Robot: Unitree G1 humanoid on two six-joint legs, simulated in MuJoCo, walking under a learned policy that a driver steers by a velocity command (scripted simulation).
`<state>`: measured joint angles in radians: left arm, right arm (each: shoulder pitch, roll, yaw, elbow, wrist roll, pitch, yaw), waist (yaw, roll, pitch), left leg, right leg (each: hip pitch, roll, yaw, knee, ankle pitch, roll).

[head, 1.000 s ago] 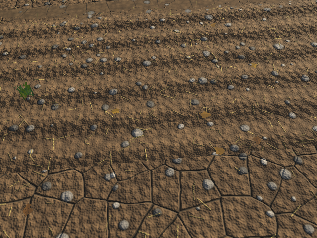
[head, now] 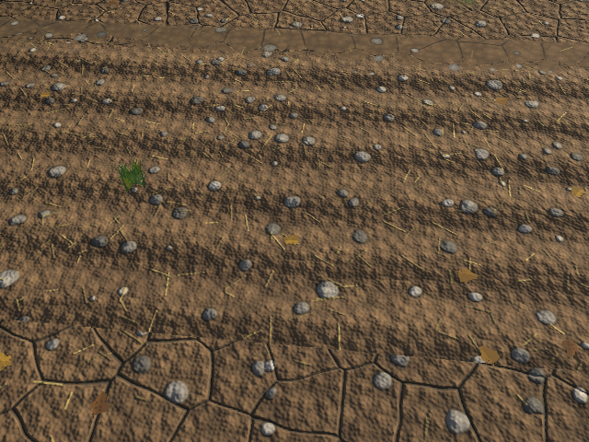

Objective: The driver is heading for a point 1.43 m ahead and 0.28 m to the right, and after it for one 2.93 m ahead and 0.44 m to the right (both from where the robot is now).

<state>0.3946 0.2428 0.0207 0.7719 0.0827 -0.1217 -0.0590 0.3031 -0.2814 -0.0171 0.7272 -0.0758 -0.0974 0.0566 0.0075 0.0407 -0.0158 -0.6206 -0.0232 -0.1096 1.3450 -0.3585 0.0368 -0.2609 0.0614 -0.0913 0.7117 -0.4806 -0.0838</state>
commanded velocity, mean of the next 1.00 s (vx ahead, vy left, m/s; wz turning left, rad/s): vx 0.28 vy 0.00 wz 0.00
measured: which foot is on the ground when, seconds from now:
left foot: up 0.00-0.34, down 0.36-1.00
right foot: down 0.00-0.36, up 0.38-0.68, down 0.70-1.00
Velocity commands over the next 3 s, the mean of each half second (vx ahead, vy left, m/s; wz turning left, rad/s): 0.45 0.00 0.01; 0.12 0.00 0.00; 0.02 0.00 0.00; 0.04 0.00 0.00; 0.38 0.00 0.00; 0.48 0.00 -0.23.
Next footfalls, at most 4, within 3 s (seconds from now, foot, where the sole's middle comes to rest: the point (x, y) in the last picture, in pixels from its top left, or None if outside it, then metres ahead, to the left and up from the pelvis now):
0.36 left None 0.38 0.13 -0.93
0.70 right None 0.52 -0.11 -0.93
2.60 left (269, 338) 0.87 0.13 -0.93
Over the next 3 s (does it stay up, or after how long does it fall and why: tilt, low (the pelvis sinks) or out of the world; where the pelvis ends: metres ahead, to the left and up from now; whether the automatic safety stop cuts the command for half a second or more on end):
stays up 0.89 0.05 -0.15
